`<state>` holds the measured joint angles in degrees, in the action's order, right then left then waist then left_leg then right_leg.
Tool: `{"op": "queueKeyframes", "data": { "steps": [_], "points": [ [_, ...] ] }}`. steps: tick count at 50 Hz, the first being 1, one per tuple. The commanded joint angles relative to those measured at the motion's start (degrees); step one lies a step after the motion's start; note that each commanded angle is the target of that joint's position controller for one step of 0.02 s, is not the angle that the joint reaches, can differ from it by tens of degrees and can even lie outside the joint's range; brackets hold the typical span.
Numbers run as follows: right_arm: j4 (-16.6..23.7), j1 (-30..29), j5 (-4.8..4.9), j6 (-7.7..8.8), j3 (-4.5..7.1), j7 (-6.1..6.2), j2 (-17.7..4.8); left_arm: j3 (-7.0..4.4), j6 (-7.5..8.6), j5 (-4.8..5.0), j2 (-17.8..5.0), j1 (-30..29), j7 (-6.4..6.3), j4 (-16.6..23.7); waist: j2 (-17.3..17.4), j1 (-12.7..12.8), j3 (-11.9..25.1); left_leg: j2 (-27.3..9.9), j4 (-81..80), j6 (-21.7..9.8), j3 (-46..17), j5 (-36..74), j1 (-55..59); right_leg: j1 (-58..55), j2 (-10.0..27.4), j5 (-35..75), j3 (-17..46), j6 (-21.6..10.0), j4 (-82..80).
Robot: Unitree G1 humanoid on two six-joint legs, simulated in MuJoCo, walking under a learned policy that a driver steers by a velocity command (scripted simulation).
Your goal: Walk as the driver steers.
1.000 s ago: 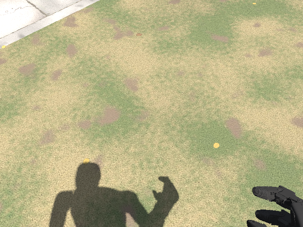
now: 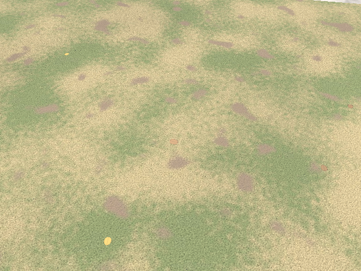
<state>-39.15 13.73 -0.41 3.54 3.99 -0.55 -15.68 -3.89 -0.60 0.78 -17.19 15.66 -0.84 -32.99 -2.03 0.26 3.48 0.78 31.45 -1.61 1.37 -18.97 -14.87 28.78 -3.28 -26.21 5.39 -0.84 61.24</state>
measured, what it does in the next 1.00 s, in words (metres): walks ahead, turning right: right foot, then left foot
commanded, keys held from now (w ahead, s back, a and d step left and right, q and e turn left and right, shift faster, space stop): w+e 0.18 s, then e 0.82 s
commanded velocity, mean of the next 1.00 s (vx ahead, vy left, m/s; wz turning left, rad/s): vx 0.17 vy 0.00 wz -0.60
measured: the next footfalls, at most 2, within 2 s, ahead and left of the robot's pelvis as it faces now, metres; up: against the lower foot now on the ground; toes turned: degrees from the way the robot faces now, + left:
right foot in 0.34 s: +0.29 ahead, -0.19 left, +0.00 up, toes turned -14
left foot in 0.80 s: +0.41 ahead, +0.00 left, +0.00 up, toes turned -34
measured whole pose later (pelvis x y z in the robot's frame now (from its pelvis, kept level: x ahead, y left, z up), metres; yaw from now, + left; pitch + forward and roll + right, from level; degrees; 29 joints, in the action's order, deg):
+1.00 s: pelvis +0.28 -0.07 +0.01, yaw -36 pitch +2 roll -1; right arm -36.9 9.3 -1.3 -0.3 2.8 2.6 -14.1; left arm -5.9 -3.6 1.5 -19.1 10.3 -1.7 -36.2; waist -2.1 -0.9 -2.0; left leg -2.3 28.5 0.1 1.3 -12.6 -17.8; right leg 31.9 -3.4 -24.5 4.1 4.9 65.7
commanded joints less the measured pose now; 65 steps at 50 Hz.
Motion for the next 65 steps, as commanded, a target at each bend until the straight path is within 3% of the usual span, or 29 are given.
{"op": "queueKeyframes", "data": {
  "steps": [1, 7, 11, 13, 15, 17, 18, 19, 20, 22, 24, 28, 34, 38, 40, 41, 42, 43, 44, 46, 49, 53, 58, 59, 60, 61, 62, 63, 65],
  "points": [
    [2.9, 0.8, 0.15, 0.63, 1.95, 1.23, -7.0, -2.02, 1.6, -0.13, -6.1, -5.5, 0.8, 5.5, 10.1, -1.8, -8.7, -17.5, -20.8, -7.8, -20.5, -11.9, 10.6, 24.6, 6.5, 7.2, 2.1, 2.2, 11.9],
    [0.0, 5.3, -1.27, 1.25, 1.8, 1.45, -7.3, -0.16, 2.15, 0.26, -2.0, -9.7, 1.63, 4.4, 7.7, -4.2, -8.3, -14.6, -21.5, -7.2, -2.5, 10.4, 10.8, 21.7, 8.6, 19.3, -1.2, 4.6, 4.7],
    [-1.1, 5.0, 0.02, 0.21, 2.16, 1.95, -10.0, 1.1, 2.96, 0.57, 0.3, -17.0, 3.52, 5.7, 6.0, -6.2, -12.1, -13.7, -21.0, -5.6, 4.6, 21.8, 8.8, 13.4, 7.9, 22.0, -7.2, 2.9, -14.4],
    [-2.6, 6.0, 1.15, -0.43, 2.74, 2.28, -12.6, 0.53, 3.14, 0.62, -0.3, -17.3, 4.15, 6.3, 8.5, -5.0, -9.8, -14.6, -16.4, -4.4, 6.5, 37.1, 10.9, 6.3, 5.3, 18.8, -10.1, 1.1, -20.3],
    [-2.6, 4.6, 2.53, -0.56, 3.36, 2.7, -14.5, -1.61, 2.98, 0.11, -4.5, -9.6, 4.34, 4.3, 10.6, -0.2, -3.4, -15.0, -5.4, -2.7, 7.8, 55.8, 14.3, -4.5, 1.0, 19.1, -11.4, -2.0, -26.4],
    [-1.6, 4.3, 2.28, 0.09, 2.11, 2.53, -11.2, -4.97, 1.83, -0.09, -10.7, 7.0, 2.48, 0.3, 5.2, 8.7, 5.9, -10.8, 20.0, 1.6, 9.7, 42.1, 0.1, -31.9, 1.2, 33.3, -6.2, -6.9, -32.8],
    [1.2, 10.4, -2.96, 0.58, -0.57, 1.48, -1.9, -5.15, 1.45, -0.13, -16.8, 5.5, 0.83, 2.0, -14.7, 0.8, 12.8, -3.4, 42.1, 4.8, 7.6, -22.1, -20.6, -50.4, 18.2, 67.1, 15.3, -14.4, -22.6],
    [0.7, 12.0, -1.2, 1.38, -0.85, 0.92, -7.3, -4.34, 2.23, -1.16, -15.4, 5.0, 1.45, 5.3, -11.8, 4.0, 30.0, 0.3, 54.1, 5.1, -6.3, -23.3, -22.8, -53.2, 27.3, 52.7, 36.7, -24.8, -31.2],
    [1.7, 2.7, 1.11, 1.22, 0.43, 1.03, -11.3, -3.47, 2.51, -1.44, -11.7, 3.1, 2.0, 4.9, -3.7, 6.3, 23.3, -2.1, 53.4, 4.3, -7.9, -15.1, -25.7, -47.4, 22.7, 45.2, 29.6, -20.9, -35.6],
    [1.9, 0.7, 0.48, 0.2, -0.09, 2.55, -9.5, -2.51, 2.62, 0.66, -8.5, -3.2, 1.79, 4.3, 1.7, 1.7, 8.7, -5.3, 45.5, 4.3, -6.1, -5.9, -27.1, -30.6, 17.3, 35.4, 20.4, -16.0, -38.5],
    [1.7, 2.6, 0.11, -1.18, 0.37, 2.93, -10.2, -2.49, 2.67, -0.69, -8.7, -7.2, 1.67, 4.5, -1.1, -2.2, 4.2, -6.2, 40.7, 4.1, -6.4, -3.2, -19.5, -16.7, 14.6, 36.4, 16.0, -15.0, -41.6],
    [1.6, 2.0, -1.03, -2.21, -0.28, 3.4, -7.3, -2.54, 3.08, -0.75, -8.5, -8.2, 1.0, 2.6, -2.0, -3.3, 5.0, -3.8, 31.5, 5.7, -5.3, -0.8, -16.0, -10.1, 11.8, 46.7, 11.4, -15.0, -40.3],
    [4.5, -5.6, -0.34, -3.07, -0.71, 2.98, -5.9, -2.9, 0.42, -0.13, -9.1, -8.5, -0.66, 1.9, -4.6, -1.0, 4.2, -1.3, 17.7, 6.3, -6.8, 4.7, -14.3, -8.8, 8.9, 22.2, 16.0, -12.0, -39.6],
    [5.5, -6.2, 0.11, -1.97, -0.09, 2.21, -6.4, -2.85, -0.5, -0.02, -8.5, -7.8, -0.45, 1.8, -7.2, -0.4, 4.0, 0.6, 7.0, 4.9, -6.7, 1.8, -9.1, -12.0, 8.8, 24.8, 21.0, -11.0, -35.5],
    [4.8, -2.6, -0.22, -1.22, 0.78, 1.83, -7.4, -2.34, -0.98, 0.64, -6.6, -8.0, -0.7, 2.0, -6.2, -2.6, 3.7, -2.1, -7.0, 2.5, -7.1, 11.5, 0.2, -10.0, 5.5, 21.9, 20.5, -7.2, -30.3],
    [5.5, -2.1, -1.23, -1.4, 1.6, 2.09, -11.2, -1.38, -1.24, -0.03, -3.0, -4.7, -0.83, 1.9, 5.2, -0.6, 5.6, -14.7, -9.5, -1.8, -17.3, 19.8, 7.6, -4.2, 0.2, 4.6, 13.7, -3.6, -18.6],
    [4.8, -2.5, -2.98, -1.99, 2.5, 1.97, -14.1, -2.0, -0.67, 0.52, -4.7, -4.3, -0.91, 3.7, 22.3, 1.0, 2.6, -24.4, -12.7, -12.7, -31.9, 30.7, 8.1, 7.7, -7.0, -11.5, 3.6, 0.1, -8.4],
    [5.9, -3.3, -2.44, -1.94, 2.02, 2.1, -11.1, -3.57, -0.15, -0.29, -10.0, -3.5, -0.87, 2.4, 17.9, -0.1, 3.2, -26.0, -12.5, -16.0, -32.6, 29.8, 7.5, 9.1, -2.5, -10.7, 4.3, 2.6, 4.2],
    [6.5, -5.0, -1.93, -2.11, 1.29, 2.5, -8.1, -4.36, -0.52, 0.43, -11.3, -3.9, -0.81, 1.1, 12.8, -0.1, 2.2, -22.3, -11.2, -13.4, -25.5, 28.0, 6.1, 8.9, -1.4, -6.4, 3.7, 3.6, 8.7],
    [6.9, -8.0, -0.36, -2.64, 0.84, 3.04, -6.4, -3.96, -2.13, 0.42, -8.5, -3.3, -1.25, -0.2, 9.6, 0.6, -0.1, -17.0, -10.2, -9.6, -16.4, 27.3, 5.0, 9.2, -0.2, -0.6, 1.6, 5.7, 12.1],
    [6.0, -6.3, -0.84, -3.55, 1.16, 3.65, -6.9, -2.45, -2.57, 0.9, -3.9, -6.5, -0.88, 1.4, 11.1, -1.1, -0.2, -14.2, -10.9, -9.3, -9.0, 29.1, 6.9, 7.7, 1.0, 3.0, -3.1, 6.7, 4.3],
    [4.3, -2.5, 0.24, -4.11, 2.63, 3.59, -9.9, -1.11, -2.08, 0.5, -2.1, -10.1, 0.52, 3.7, 13.4, -4.2, 2.5, -16.5, -14.3, -10.2, -8.4, 8.8, 8.1, 1.5, 3.8, 1.5, -5.9, 5.2, -10.4],
    [2.5, -3.6, 2.45, -2.95, 2.22, 1.45, -9.6, -1.56, -0.58, 0.3, -2.5, -0.5, 1.92, -1.3, 11.0, 0.9, -0.7, -15.3, -13.2, -8.0, -6.1, -8.4, -4.6, -21.0, 0.7, 9.8, -10.8, -1.5, -34.7],
    [1.9, -2.9, 1.98, -2.4, 1.2, 0.9, -6.6, -1.77, -0.2, 0.5, -2.7, 3.9, 1.7, -3.1, 7.9, 2.7, 0.0, -13.0, -7.9, -5.4, -3.1, -9.3, -10.3, -30.0, 0.8, 8.7, -9.1, -2.5, -37.3],
    [2.9, -4.7, 0.36, -1.65, -0.57, -0.08, -1.4, -2.42, 0.29, 0.32, -5.6, 9.9, 1.06, -4.2, -2.9, 4.7, 1.4, -8.1, 9.8, -0.3, 3.0, -10.8, -20.1, -38.8, 11.9, 4.2, 7.1, -5.3, -42.6],
    [7.2, -8.6, 0.68, -0.6, -0.27, -0.04, -2.9, -4.09, 1.0, -0.55, -14.1, 10.2, 1.15, -3.2, -13.9, 4.8, -2.1, -1.6, 22.6, 2.1, 3.5, -16.5, -36.4, -37.1, 25.0, -5.1, 30.5, -15.8, -48.4],
    [7.5, -11.7, 2.19, 0.32, 1.18, 0.28, -7.8, -3.46, 2.53, -1.03, -11.1, 9.4, 1.23, -2.9, -8.2, 6.6, -4.9, -4.7, 30.4, 1.6, -3.1, -13.9, -38.7, -33.2, 25.7, -8.9, 32.5, -18.8, -51.0],
    [6.8, -10.2, 2.82, 0.69, 1.64, 0.0, -8.9, -2.26, 3.57, -0.91, -8.1, 6.9, 1.09, -3.2, -8.1, 4.3, -7.8, -6.2, 31.6, 0.6, -4.4, -7.2, -40.4, -32.2, 23.6, -9.8, 27.8, -17.1, -51.4],
    [4.5, -7.6, 0.98, 1.14, 1.85, -0.18, -8.5, -1.14, 4.38, -0.35, -5.4, 2.9, 0.92, -3.0, -6.3, 2.1, -8.6, -7.6, 29.5, 1.0, -4.3, 2.4, -38.6, -30.5, 18.9, 0.1, 18.8, -13.4, -51.9]
  ]
}}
